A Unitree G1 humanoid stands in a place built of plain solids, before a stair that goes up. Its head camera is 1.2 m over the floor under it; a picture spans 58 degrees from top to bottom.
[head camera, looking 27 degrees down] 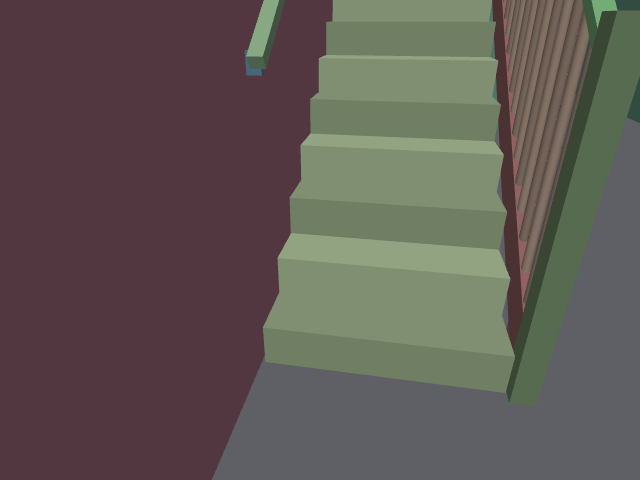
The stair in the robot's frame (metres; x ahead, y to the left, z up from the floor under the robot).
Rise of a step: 0.17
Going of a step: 0.23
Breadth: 0.90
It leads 10 degrees to the right of straight ahead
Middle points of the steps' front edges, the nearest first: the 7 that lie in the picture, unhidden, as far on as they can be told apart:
1.22 -0.23 0.17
1.45 -0.27 0.34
1.68 -0.31 0.51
1.91 -0.35 0.68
2.14 -0.39 0.85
2.37 -0.43 1.02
2.60 -0.48 1.19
